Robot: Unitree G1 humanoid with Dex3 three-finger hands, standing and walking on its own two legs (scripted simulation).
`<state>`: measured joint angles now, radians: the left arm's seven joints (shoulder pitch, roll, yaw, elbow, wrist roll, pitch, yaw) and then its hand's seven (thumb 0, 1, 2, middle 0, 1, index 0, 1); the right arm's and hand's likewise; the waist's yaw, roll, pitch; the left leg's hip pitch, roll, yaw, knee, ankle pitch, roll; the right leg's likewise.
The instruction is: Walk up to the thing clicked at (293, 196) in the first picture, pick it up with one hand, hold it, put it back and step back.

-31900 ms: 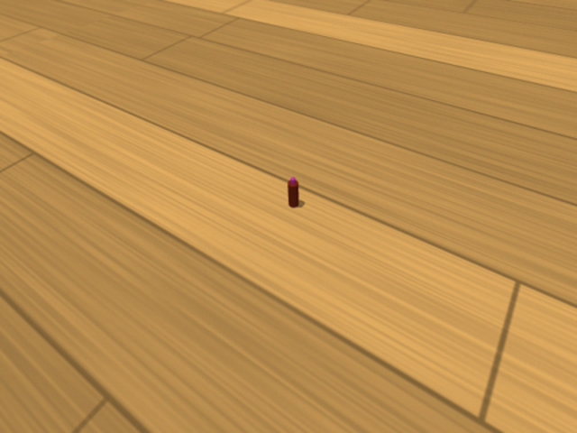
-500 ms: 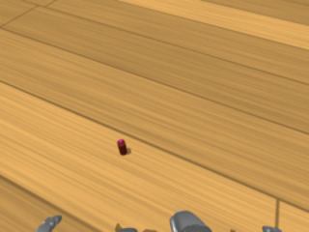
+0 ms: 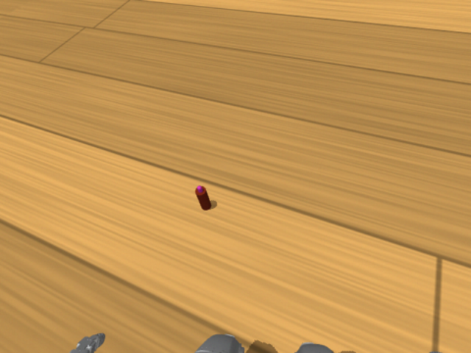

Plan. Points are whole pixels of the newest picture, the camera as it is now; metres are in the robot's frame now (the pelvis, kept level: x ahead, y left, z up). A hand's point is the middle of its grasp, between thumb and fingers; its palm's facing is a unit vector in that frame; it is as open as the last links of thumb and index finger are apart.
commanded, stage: step back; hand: left
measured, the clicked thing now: (202, 196) +0.81 +0.27 -0.67
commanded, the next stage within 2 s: stand in 1.52 s
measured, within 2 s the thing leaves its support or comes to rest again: neither
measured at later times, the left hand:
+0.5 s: hand out of the picture -0.13 +0.28 -0.16, palm faces -0.04 -0.91 -0.41, open 7.4 cm
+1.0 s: hand out of the picture -0.12 +0.30 -0.14, palm faces -0.01 -0.93 -0.37, open 7.4 cm
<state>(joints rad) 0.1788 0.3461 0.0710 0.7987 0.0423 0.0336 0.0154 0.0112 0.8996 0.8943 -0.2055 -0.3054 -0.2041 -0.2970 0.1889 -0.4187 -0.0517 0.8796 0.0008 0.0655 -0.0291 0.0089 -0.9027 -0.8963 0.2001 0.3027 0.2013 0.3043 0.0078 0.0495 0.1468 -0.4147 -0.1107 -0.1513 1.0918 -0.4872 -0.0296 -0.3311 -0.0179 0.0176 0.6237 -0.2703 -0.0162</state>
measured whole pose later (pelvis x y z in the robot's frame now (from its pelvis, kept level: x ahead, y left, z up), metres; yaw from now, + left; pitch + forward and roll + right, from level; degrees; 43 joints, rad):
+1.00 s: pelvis -0.20 +0.02 +0.01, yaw +0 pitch -3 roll +1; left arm 0.21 0.42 0.07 0.95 0.02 0.00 -0.02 0.01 0.90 0.89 -0.20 -0.30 -0.20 -0.30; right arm 0.29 -0.34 -0.06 0.96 -0.03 -0.04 0.02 0.01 -0.90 -0.90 0.20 0.30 0.20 0.30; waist -0.01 -0.05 0.06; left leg -0.19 -0.01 -0.02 0.52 -0.28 0.01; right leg -0.37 -0.03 0.02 0.91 -0.47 -0.03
